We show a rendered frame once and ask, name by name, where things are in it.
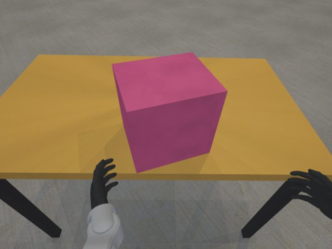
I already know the left robot forearm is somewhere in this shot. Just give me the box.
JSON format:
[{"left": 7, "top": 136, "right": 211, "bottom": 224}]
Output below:
[{"left": 83, "top": 203, "right": 124, "bottom": 249}]

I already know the robot left hand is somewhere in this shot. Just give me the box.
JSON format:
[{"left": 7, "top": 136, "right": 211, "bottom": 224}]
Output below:
[{"left": 90, "top": 158, "right": 118, "bottom": 210}]

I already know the robot right hand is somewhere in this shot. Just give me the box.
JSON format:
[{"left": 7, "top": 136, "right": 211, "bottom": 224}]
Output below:
[{"left": 287, "top": 169, "right": 332, "bottom": 219}]

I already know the carton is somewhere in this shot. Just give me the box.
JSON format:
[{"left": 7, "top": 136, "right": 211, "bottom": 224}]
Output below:
[{"left": 112, "top": 52, "right": 228, "bottom": 173}]

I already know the table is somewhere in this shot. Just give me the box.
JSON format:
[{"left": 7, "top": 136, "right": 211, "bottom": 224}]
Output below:
[{"left": 0, "top": 54, "right": 332, "bottom": 238}]

